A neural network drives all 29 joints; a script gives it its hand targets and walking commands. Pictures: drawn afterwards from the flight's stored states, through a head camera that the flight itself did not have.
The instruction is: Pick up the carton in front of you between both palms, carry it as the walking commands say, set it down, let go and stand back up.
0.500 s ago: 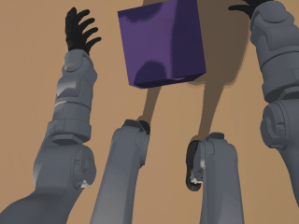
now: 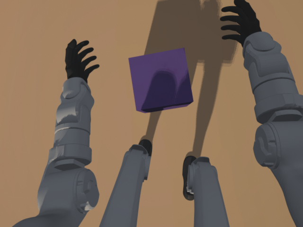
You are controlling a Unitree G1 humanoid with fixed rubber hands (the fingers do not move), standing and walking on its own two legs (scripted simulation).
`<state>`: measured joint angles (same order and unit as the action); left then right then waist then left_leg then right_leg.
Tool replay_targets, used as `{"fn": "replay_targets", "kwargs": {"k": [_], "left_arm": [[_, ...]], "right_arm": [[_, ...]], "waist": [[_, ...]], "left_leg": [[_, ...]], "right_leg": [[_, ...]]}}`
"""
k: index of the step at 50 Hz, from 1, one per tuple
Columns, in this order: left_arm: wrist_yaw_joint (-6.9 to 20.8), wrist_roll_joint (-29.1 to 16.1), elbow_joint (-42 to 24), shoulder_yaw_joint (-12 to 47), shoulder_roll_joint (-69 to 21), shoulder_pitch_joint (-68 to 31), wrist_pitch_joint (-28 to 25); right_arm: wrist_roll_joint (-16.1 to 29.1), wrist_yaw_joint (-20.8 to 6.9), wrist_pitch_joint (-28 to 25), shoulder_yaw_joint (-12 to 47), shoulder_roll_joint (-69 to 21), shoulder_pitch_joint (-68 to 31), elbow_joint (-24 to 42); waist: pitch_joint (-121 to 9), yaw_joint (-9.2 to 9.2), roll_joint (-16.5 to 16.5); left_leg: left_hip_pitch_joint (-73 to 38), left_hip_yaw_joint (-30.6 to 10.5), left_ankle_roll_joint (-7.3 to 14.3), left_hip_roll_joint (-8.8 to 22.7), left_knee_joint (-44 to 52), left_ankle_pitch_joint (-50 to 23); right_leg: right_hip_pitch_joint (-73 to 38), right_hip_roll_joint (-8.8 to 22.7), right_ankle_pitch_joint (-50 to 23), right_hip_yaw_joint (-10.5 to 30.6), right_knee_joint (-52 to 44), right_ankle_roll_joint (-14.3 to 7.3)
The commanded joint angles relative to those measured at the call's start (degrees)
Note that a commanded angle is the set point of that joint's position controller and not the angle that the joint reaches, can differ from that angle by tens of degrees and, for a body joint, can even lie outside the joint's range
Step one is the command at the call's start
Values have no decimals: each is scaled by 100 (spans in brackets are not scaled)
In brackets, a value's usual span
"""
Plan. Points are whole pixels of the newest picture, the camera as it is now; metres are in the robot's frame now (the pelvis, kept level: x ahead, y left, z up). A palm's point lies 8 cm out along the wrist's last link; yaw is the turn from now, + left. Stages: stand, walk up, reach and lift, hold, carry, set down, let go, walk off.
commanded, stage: set down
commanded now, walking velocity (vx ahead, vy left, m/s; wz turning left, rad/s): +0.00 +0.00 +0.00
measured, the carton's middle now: (161, 85) +0.50 +0.07 -0.47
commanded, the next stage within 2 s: let go in 0.04 s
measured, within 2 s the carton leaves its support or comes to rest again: neither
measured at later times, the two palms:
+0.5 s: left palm (33, 109) +0.35 +0.25 +0.03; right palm (294, 97) +0.41 -0.17 +0.01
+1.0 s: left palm out of the picture +0.27 +0.23 +0.11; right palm out of the picture +0.29 -0.23 +0.10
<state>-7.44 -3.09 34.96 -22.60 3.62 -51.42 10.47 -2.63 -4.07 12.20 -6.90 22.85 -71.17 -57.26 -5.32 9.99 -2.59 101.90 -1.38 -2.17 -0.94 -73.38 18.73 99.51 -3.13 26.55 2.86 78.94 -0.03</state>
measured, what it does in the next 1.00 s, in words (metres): rises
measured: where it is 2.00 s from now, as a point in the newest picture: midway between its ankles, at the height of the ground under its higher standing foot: (165, 176)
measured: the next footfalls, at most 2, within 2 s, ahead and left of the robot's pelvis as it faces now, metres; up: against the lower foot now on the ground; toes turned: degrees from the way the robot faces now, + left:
none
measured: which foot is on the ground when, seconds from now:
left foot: down 0.00-1.00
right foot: down 0.00-1.00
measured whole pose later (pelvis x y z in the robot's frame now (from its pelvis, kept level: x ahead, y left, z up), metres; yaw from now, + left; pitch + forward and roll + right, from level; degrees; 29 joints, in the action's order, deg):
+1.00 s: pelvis +0.11 +0.00 +0.18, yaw +0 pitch +4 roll +1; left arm 4.1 -1.3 24.5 -1.7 12.3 12.8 2.2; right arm -1.1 -1.4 1.5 -3.5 11.3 9.0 -28.6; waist 1.5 1.5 0.0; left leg 16.4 -3.1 -0.9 -1.1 -25.0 12.7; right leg 12.1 -1.2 18.0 2.8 26.0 -0.7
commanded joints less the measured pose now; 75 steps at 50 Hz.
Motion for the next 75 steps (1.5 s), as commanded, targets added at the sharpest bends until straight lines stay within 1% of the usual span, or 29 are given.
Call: {"fn": "replay_targets", "kwargs": {"k": [1, 4, 7, 10, 13, 15, 18, 21, 24, 27, 30, 33, 35, 38, 43, 47, 50, 55, 60, 61, 62, 63, 69, 74, 75], "left_arm": [[45, 130, -579, -101, 484, -756, -128], [128, 284, -554, -123, 393, -555, -182], [289, 441, -622, -35, 402, -8, -264], [515, 612, -808, 99, 473, 639, -361], [767, 724, -1037, 289, 637, 1332, -434], [929, 766, -1126, 438, 801, 1744, -475], [1146, 712, -1172, 748, 970, 2319, -545], [1281, 581, -1116, 1043, 1023, 2919, -638], [1338, 432, -1096, 1316, 1070, 3602, -747], [1316, 293, -1188, 1595, 1104, 4302, -855], [1253, 163, -1380, 1813, 1116, 4924, -943], [1182, 64, -1634, 1967, 1127, 5431, -1013], [1147, 19, -1771, 2025, 1163, 5689, -1041], [1127, 0, -1859, 2056, 1263, 5984, -1057], [1149, 63, -1753, 1993, 1345, 6239, -1027], [1153, 165, -1553, 1917, 1404, 6356, -950], [1149, 241, -1458, 1873, 1445, 6417, -861], [1131, 351, -1418, 1799, 1508, 6402, -671], [1146, 412, -1481, 1769, 1513, 6286, -491], [1001, 546, -1750, 1721, 1702, 6184, -201], [932, 519, -1715, 1746, 1634, 6263, -119], [898, 492, -1742, 1781, 1588, 6253, -72], [831, 436, -1833, 1853, 1523, 6156, 96], [820, 408, -1887, 1918, 1501, 6079, 187], [629, 508, -1109, 1755, 2135, 5962, -260]], "right_arm": [[-88, -51, -141, -143, 488, -1445, 517], [-232, -62, -196, -295, 372, -1166, 462], [-416, 27, -252, -489, 159, -511, 653], [-543, 217, -313, -661, -194, 267, 1130], [-575, 501, -381, -730, -634, 1169, 1774], [-551, 684, -438, -710, -844, 1695, 2208], [-508, 863, -530, -640, -1018, 2396, 2718], [-430, 909, -657, -530, -1085, 3066, 2941], [-325, 863, -812, -424, -1055, 3787, 2926], [-222, 792, -971, -340, -967, 4566, 2836], [-157, 704, -1115, -300, -903, 5314, 2790], [-119, 626, -1232, -265, -840, 5936, 2839], [-87, 586, -1286, -227, -801, 6292, 2892], [-49, 534, -1327, -139, -774, 6782, 2966], [29, 415, -1300, 65, -788, 7382, 3128], [131, 294, -1191, 208, -745, 7849, 3333], [223, 209, -1081, 307, -709, 8073, 3501], [315, 91, -885, 419, -690, 8128, 3729], [285, 51, -713, 398, -658, 8028, 3805], [357, 157, -862, 377, -694, 8313, 3540], [332, 197, -874, 398, -647, 8300, 3539], [333, 214, -872, 418, -644, 8243, 3561], [250, 253, -789, 342, -579, 8183, 3542], [242, 229, -722, 290, -547, 8174, 3505], [-32, 412, -884, 157, 195, 8177, 2757]], "waist": [[-5345, 229, -782], [-5237, 151, -713], [-5548, 65, -650], [-5813, -12, -578], [-5746, -79, -460], [-5388, -93, -362], [-4632, -146, -190], [-3843, -217, -62], [-3250, -264, 80], [-2816, -326, 248], [-2450, -371, 384], [-2149, -439, 473], [-1897, -505, 478], [-1431, -629, 391], [-737, -830, 65], [-356, -903, -60], [-86, -901, 2], [404, -870, 137], [724, -883, 125], [430, -953, 251], [486, -938, 139], [516, -931, 100], [702, -976, 29], [798, -1001, 133], [834, -944, -523]], "left_leg": [[-3419, 730, -229, -260, 679, -1929], [-3733, 699, -236, -237, 963, -2025], [-4258, 685, -214, -244, 1194, -2439], [-4776, 653, -165, -268, 1420, -2772], [-5297, 617, -81, -289, 1690, -2801], [-5632, 570, -18, -277, 1917, -2648], [-6242, 460, 47, -210, 2279, -2304], [-6853, 310, 64, -134, 2612, -2050], [-7455, 155, 63, -72, 2920, -2014], [-8134, 3, 52, -33, 3174, -2289], [-8769, -116, 22, 5, 3397, -2736], [-9312, -188, -16, 28, 3620, -3189], [-9553, -205, -30, 26, 3782, -3347], [-9675, -166, -29, -10, 4061, -3256], [-9624, -25, 20, -150, 4543, -2836], [-9665, 79, 63, -235, 4784, -2531], [-9746, 135, 91, -282, 4904, -2357], [-9910, 197, 117, -328, 5008, -2023], [-10149, 219, 116, -330, 4975, -1761], [-9988, 209, 111, -435, 4805, -1642], [-9919, 211, 117, -439, 4784, -1610], [-9861, 206, 116, -440, 4773, -1600], [-9881, 153, 105, -369, 4782, -1563], [-9953, 109, 114, -298, 4832, -1426], [-9173, -177, 90, 223, 4681, -1182]], "right_leg": [[-3319, -181, -1698, -197, -1166, 99], [-3487, -187, -1815, -189, -1483, 109], [-3963, -224, -2297, -175, -1765, 147], [-4504, -247, -2799, -149, -2045, 193], [-4958, -249, -2976, -131, -2398, 230], [-5123, -241, -2772, -136, -2680, 235], [-5116, -207, -2124, -192, -3133, 233], [-5041, -158, -1506, -270, -3512, 208], [-5134, -127, -1225, -320, -3786, 163], [-5301, -126, -1235, -346, -4006, 114], [-5582, -131, -1370, -341, -4244, 49], [-6004, -132, -1578, -307, -4515, 1], [-6350, -125, -1714, -275, -4713, -16], [-6978, -84, -1915, -223, -5003, -2], [-8036, 41, -2548, -161, -5422, 103], [-8625, 96, -2967, -113, -5643, 180], [-8897, 143, -3096, -78, -5768, 208], [-8961, 225, -2869, -55, -5930, 198], [-8757, 260, -2423, -58, -5997, 153], [-9026, 238, -2918, -36, -5808, 151], [-9037, 242, -3067, -34, -5726, 175], [-9049, 236, -3066, -46, -5694, 174], [-8921, 175, -2638, -128, -5708, 120], [-8851, 129, -2117, -213, -5719, 63], [-8456, 411, -1210, 17, -5622, 186]]}}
